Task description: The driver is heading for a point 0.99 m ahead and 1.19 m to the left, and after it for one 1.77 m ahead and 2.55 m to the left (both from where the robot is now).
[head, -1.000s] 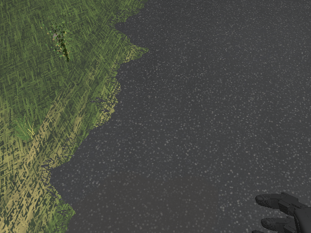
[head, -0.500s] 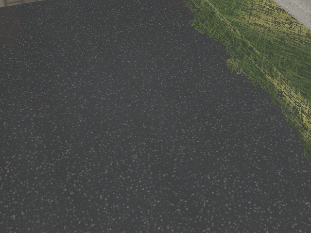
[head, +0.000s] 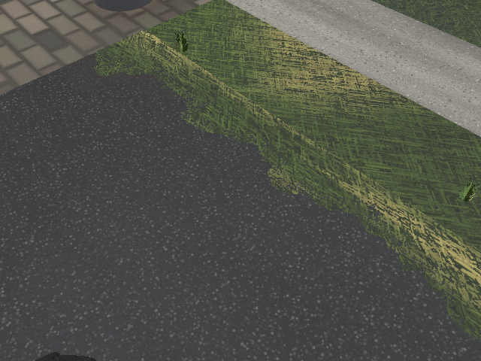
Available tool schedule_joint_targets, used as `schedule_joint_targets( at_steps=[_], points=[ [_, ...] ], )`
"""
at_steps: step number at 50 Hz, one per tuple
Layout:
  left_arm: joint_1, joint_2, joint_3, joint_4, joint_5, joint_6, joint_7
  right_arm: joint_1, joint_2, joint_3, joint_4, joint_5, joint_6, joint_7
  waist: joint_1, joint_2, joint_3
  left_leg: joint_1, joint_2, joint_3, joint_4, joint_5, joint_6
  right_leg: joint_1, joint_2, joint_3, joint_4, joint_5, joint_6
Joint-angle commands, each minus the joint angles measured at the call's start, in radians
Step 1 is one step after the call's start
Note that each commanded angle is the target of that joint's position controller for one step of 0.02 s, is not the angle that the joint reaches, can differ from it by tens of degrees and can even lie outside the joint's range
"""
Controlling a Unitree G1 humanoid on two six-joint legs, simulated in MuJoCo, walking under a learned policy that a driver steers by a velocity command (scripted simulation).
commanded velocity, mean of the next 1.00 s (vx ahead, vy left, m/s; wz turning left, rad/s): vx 1.00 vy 0.00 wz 0.81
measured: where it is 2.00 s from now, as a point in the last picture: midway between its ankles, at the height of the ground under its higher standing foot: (39, 178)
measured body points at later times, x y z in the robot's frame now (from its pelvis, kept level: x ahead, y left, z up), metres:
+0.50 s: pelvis +0.44 +0.03 -0.02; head +0.46 +0.05 +0.43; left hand +0.29 +0.29 -0.14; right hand +0.76 -0.12 -0.07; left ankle +0.58 +0.19 -0.68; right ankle +0.30 -0.13 -0.74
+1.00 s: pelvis +0.87 +0.26 -0.02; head +0.89 +0.28 +0.43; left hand +0.89 +0.60 -0.06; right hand +1.08 +0.03 -0.14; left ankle +0.66 +0.17 -0.73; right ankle +1.10 +0.28 -0.73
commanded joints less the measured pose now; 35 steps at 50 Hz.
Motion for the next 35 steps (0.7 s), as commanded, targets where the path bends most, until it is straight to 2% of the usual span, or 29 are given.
schedule_joint_targets(
  at_steps=[1,2,3,5,7,8,9,10,11,12,13,14,16,18,21,22,23,24,25,26,27,28,29,30,31,32,33,34,35],
  points=[
    [-0.093,0.005,-0.033,-0.135,-0.004,-0.019,-0.02,-0.065,-0.101,-0.021,-0.067,0.007,-0.025,0.001,0.076,0.103,0.082,-0.081,0.197,-0.322,-0.297,0.008,0.198,-0.054,-0.073,0.006,-0.274,0.116,0.05],
    [-0.115,-0.003,-0.042,-0.141,-0.018,-0.023,-0.028,-0.089,-0.127,-0.031,-0.074,0.007,-0.025,0.004,0.08,0.108,0.085,-0.175,0.167,-0.273,-0.325,0.047,0.183,0.086,-0.05,-0.023,-0.382,0.173,0.058],
    [-0.117,0.002,-0.042,-0.136,-0.029,-0.023,-0.031,-0.086,-0.156,-0.041,-0.074,0.014,-0.027,0.011,0.079,0.109,0.073,-0.238,0.175,-0.265,-0.357,0.11,0.18,0.222,-0.022,-0.055,-0.415,0.22,0.058],
    [-0.102,0.038,-0.028,-0.124,-0.037,-0.021,-0.018,-0.062,-0.173,-0.046,-0.067,0.027,-0.029,0.023,0.084,0.098,0.064,-0.202,0.202,-0.267,-0.333,0.231,0.166,0.319,-0.012,-0.054,-0.464,0.272,0.053],
    [-0.012,0.075,-0.005,-0.089,-0.026,-0.024,0.009,-0.022,-0.179,-0.046,-0.047,0.031,-0.026,0.025,0.125,0.058,-0.013,-0.098,0.174,-0.221,-0.114,0.505,0.132,0.448,0.02,-0.06,-0.543,0.215,0.035],
    [0.119,0.097,0.012,-0.048,-0.015,-0.028,0.026,-0.013,-0.185,-0.048,-0.041,0.032,-0.024,0.026,0.186,0.027,-0.101,-0.124,0.121,-0.18,0.113,0.581,0.113,0.616,0.026,-0.067,-0.554,0.166,0.023],
    [0.278,0.152,0.036,-0.03,0.003,-0.035,0.049,-0.033,-0.155,-0.04,-0.055,0.038,-0.031,0.026,0.267,-0.013,-0.195,-0.279,0.064,-0.145,0.406,0.433,0.09,0.821,-0.129,0.082,-0.58,-0.007,-0.005],
    [0.393,0.215,0.053,-0.021,0.025,-0.036,0.067,-0.002,-0.004,-0.009,-0.088,0.042,-0.032,0.015,0.246,-0.19,-0.306,-0.472,0.005,-0.094,0.735,-0.222,0.086,0.983,-0.424,0.46,-0.684,-0.382,-0.035],
    [0.345,0.232,0.064,-0.028,0.002,-0.02,0.072,0.024,-0.032,-0.007,-0.124,0.055,-0.017,0.012,0.201,-0.255,-0.338,-0.593,0.0,-0.06,0.902,-0.18,0.092,0.914,-0.501,0.819,-0.87,-0.576,-0.106],
    [0.246,0.135,0.049,-0.031,-0.012,-0.019,0.072,-0.062,-0.068,-0.014,-0.116,0.03,0.003,0.01,0.168,-0.121,-0.154,-0.656,0.072,-0.05,0.934,-0.083,0.093,0.789,-0.441,0.672,-0.87,-0.533,-0.105],
    [0.211,0.07,0.036,-0.024,-0.022,-0.026,0.065,-0.119,-0.065,-0.015,-0.116,0.015,0.012,0.021,0.157,-0.054,-0.061,-0.653,0.103,-0.04,0.899,-0.034,0.085,0.685,-0.388,0.49,-0.859,-0.325,-0.098],
    [0.193,0.043,0.031,-0.013,-0.018,-0.032,0.06,-0.132,-0.05,-0.014,-0.11,0.012,0.022,0.031,0.128,-0.041,-0.018,-0.62,0.123,-0.041,0.871,-0.016,0.072,0.61,-0.346,0.367,-0.876,-0.159,-0.08],
    [0.217,0.015,0.026,0.029,-0.036,-0.051,0.058,-0.163,-0.008,-0.007,-0.125,-0.003,0.052,0.048,0.088,-0.075,0.049,-0.605,0.162,-0.041,0.835,-0.011,0.054,0.52,-0.309,0.199,-0.913,0.023,-0.059],
    [0.244,-0.005,0.024,0.066,-0.052,-0.067,0.051,-0.249,0.008,-0.002,-0.168,-0.009,0.071,0.06,0.076,-0.055,0.074,-0.668,0.175,-0.027,0.824,0.021,0.049,0.537,-0.299,0.08,-0.939,0.215,-0.05],
    [0.211,-0.003,0.025,0.088,-0.049,-0.081,0.05,-0.363,0.013,0.013,-0.241,-0.006,0.069,0.081,0.04,-0.061,0.096,-0.64,0.17,0.016,0.683,0.171,0.058,0.494,-0.248,-0.128,-0.973,0.422,-0.021],
    [0.213,-0.005,0.025,0.1,-0.05,-0.081,0.052,-0.396,0.008,0.017,-0.245,-0.002,0.068,0.088,0.046,-0.029,0.098,-0.582,0.143,0.073,0.6,0.223,0.069,0.48,-0.198,-0.205,-0.987,0.471,0.001],
    [0.216,0.028,0.03,0.102,-0.048,-0.084,0.054,-0.435,0.015,0.028,-0.27,-0.002,0.067,0.099,0.042,-0.035,0.116,-0.508,0.144,0.102,0.489,0.269,0.085,0.444,-0.212,-0.237,-1.011,0.513,0.0],
    [0.218,0.04,0.033,0.112,-0.049,-0.084,0.057,-0.466,0.009,0.031,-0.275,-0.003,0.068,0.105,0.042,-0.008,0.137,-0.441,0.114,0.151,0.41,0.295,0.103,0.439,-0.201,-0.282,-1.016,0.63,0.011],
    [0.243,0.07,0.038,0.116,-0.049,-0.083,0.059,-0.471,-0.002,0.031,-0.272,-0.004,0.066,0.105,0.039,-0.004,0.116,-0.364,0.067,0.196,0.36,0.306,0.124,0.473,-0.2,-0.303,-0.971,0.865,0.019],
    [0.265,0.106,0.047,0.116,-0.048,-0.074,0.063,-0.437,-0.021,0.025,-0.258,-0.001,0.064,0.101,0.022,-0.023,0.077,-0.298,0.019,0.228,0.346,0.276,0.137,0.529,-0.208,-0.308,-0.889,1.099,0.026],
    [0.267,0.147,0.057,0.11,-0.045,-0.06,0.072,-0.364,-0.049,0.016,-0.24,0.0,0.063,0.094,-0.029,-0.053,0.022,-0.211,-0.016,0.234,0.34,0.223,0.155,0.569,-0.229,-0.306,-0.764,1.279,0.03],
    [0.242,0.183,0.067,0.099,-0.038,-0.04,0.077,-0.216,-0.087,0.0,-0.201,0.0,0.061,0.084,-0.112,-0.068,-0.062,-0.054,-0.046,0.219,0.344,0.168,0.178,0.565,-0.251,-0.296,-0.558,1.376,0.025],
    [0.203,0.196,0.072,0.077,-0.034,-0.023,0.079,-0.006,-0.134,-0.026,-0.137,-0.003,0.059,0.069,-0.205,-0.06,-0.161,0.185,-0.063,0.17,0.312,0.124,0.213,0.48,-0.262,-0.272,-0.279,1.332,0.014],
    [0.214,0.163,0.067,0.083,-0.023,-0.017,0.067,0.088,-0.184,-0.055,-0.089,0.001,0.064,0.042,-0.211,0.036,-0.187,0.4,-0.045,0.081,0.261,0.058,0.24,0.283,-0.169,-0.269,0.086,0.749,0.035],
    [0.224,-0.004,0.022,0.044,-0.005,-0.027,0.051,0.002,-0.271,-0.072,-0.102,0.017,0.079,0.021,-0.091,0.275,-0.108,0.435,0.127,-0.218,0.262,0.173,0.276,-0.032,-0.009,-0.239,0.508,-0.174,0.064],
    [0.269,0.053,0.023,-0.08,-0.037,-0.047,0.05,-0.035,-0.357,-0.092,-0.162,-0.005,0.089,0.019,-0.041,0.318,-0.355,0.691,0.29,-0.724,0.004,-0.029,0.471,-0.294,0.036,-0.008,0.639,-0.184,0.077],
    [0.167,0.103,0.021,-0.083,-0.026,-0.068,0.051,-0.042,-0.3,-0.089,-0.172,0.002,0.09,0.009,-0.068,0.111,-0.264,0.6,0.303,-0.795,-0.146,-0.165,0.43,-0.35,-0.031,0.054,0.548,-0.079,0.072],
    [0.145,0.103,0.016,-0.078,-0.029,-0.076,0.052,-0.072,-0.245,-0.076,-0.153,0.004,0.081,-0.001,-0.016,0.016,-0.094,0.41,0.277,-0.725,-0.178,-0.131,0.389,-0.324,-0.068,0.048,0.429,-0.023,0.073],
    [0.125,0.085,0.009,-0.072,-0.015,-0.068,0.055,-0.102,-0.217,-0.067,-0.141,0.006,0.066,-0.005,0.032,-0.051,-0.022,0.249,0.231,-0.641,-0.176,-0.031,0.364,-0.252,-0.101,0.045,0.344,-0.031,0.084]
  ],
)
Keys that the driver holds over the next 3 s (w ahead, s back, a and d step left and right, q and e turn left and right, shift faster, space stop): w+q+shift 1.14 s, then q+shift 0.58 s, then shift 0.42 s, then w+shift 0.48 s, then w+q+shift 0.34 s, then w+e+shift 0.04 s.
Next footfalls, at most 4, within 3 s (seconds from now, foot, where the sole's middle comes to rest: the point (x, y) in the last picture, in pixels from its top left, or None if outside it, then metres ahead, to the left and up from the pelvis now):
0.18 right None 0.34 -0.12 -0.78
0.60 left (170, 299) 0.69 0.19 -0.78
1.02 right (139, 189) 1.12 0.31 -0.78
1.42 left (25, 199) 1.11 0.71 -0.78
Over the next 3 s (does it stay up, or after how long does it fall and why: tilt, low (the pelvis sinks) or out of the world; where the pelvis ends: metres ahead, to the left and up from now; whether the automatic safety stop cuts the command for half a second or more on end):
stays up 1.16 1.09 -0.03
